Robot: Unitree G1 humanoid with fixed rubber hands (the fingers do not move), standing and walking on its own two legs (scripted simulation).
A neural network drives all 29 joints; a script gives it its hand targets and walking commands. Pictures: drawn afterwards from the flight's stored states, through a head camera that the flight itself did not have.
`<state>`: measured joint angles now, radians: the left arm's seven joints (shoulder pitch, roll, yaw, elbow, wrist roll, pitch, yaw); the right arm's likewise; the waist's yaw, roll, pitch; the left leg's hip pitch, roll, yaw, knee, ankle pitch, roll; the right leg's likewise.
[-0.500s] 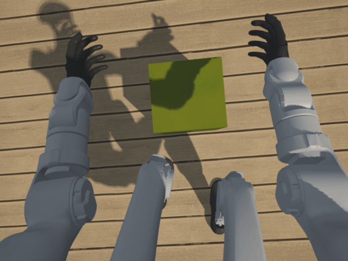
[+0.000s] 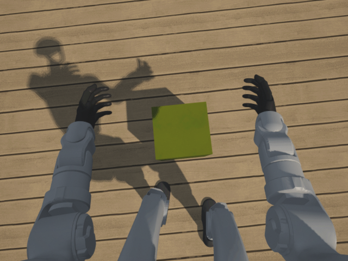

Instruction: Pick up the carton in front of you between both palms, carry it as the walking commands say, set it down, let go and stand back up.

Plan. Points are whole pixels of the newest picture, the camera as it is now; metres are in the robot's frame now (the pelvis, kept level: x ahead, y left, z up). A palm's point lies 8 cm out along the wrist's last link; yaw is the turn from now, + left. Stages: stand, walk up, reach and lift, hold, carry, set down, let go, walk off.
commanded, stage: let go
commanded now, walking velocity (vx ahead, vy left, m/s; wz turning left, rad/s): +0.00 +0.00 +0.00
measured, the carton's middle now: (181, 134) +0.44 +0.06 -0.54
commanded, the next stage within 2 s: stand in 1.12 s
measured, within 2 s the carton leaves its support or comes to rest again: neither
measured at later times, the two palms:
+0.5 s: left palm (48, 191) +0.24 +0.24 +0.03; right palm (331, 188) +0.31 -0.20 +0.01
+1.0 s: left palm (58, 204) +0.23 +0.21 +0.05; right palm out of the picture +0.25 -0.25 +0.05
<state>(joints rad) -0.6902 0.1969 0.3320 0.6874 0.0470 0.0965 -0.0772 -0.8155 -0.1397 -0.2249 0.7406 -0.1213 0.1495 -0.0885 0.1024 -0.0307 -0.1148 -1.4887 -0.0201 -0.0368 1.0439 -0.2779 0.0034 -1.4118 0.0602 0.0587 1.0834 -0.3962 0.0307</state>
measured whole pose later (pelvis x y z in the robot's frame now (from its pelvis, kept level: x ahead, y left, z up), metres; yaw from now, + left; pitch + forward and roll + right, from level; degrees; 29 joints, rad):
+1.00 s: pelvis +0.08 -0.03 +0.11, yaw +3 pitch -4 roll +1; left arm 0.22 0.22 0.05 0.40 0.03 0.16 -0.07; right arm 0.22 -0.20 -0.03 0.44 0.00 0.11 0.05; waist 0.00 -0.03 0.09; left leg -0.14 -0.02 -0.06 0.44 -0.23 -0.02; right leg -0.06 0.03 0.05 0.46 -0.33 -0.03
